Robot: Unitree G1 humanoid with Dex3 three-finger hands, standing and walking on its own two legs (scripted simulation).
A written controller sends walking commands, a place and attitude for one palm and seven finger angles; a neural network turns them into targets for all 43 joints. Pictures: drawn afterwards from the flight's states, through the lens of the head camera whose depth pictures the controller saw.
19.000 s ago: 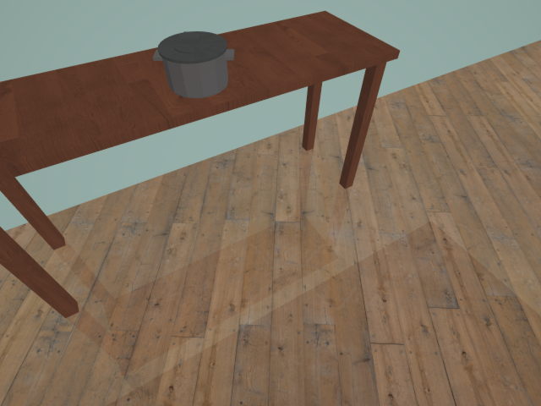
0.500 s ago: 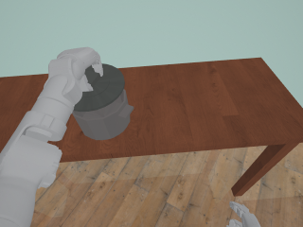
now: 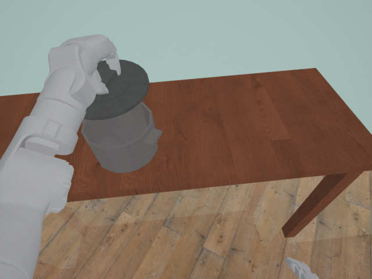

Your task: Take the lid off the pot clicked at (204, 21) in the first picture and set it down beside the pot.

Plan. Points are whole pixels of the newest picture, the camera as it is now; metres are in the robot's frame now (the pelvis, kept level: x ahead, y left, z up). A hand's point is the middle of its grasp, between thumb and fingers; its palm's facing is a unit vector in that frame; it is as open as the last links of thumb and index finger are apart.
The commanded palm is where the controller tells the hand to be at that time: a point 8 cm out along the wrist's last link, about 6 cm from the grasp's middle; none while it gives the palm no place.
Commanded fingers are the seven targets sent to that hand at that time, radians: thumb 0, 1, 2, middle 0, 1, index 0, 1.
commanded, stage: lift the lid straight up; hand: left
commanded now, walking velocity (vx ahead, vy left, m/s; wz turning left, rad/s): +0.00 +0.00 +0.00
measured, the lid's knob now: (102, 78) +0.50 +0.18 +0.19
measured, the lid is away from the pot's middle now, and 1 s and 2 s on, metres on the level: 0.01 0.03 0.15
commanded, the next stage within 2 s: move the lid sideways beside the pot in 0.56 s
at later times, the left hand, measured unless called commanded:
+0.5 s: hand (90, 60) +0.46 +0.18 +0.25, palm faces -0.21 -0.07 -0.98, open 8.3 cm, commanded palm +0.44 +0.18 +0.32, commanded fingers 0.00 0.58 1.03 -0.81 -1.01 -0.79 -1.02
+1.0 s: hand (76, 61) +0.47 +0.21 +0.25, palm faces -0.21 -0.08 -0.97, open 8.3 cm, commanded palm +0.44 +0.22 +0.32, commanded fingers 0.00 0.58 1.03 -0.81 -1.01 -0.79 -1.02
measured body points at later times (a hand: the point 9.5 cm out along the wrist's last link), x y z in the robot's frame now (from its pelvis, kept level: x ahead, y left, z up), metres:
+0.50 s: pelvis +0.00 +0.00 +0.00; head +0.02 -0.03 +0.45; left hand +0.47 +0.18 +0.30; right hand +0.14 -0.25 -0.12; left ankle +0.03 +0.09 -0.74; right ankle -0.04 -0.13 -0.74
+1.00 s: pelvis +0.00 +0.00 +0.00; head +0.02 -0.03 +0.45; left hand +0.47 +0.21 +0.30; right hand +0.11 -0.26 -0.12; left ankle +0.03 +0.09 -0.74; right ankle -0.04 -0.13 -0.74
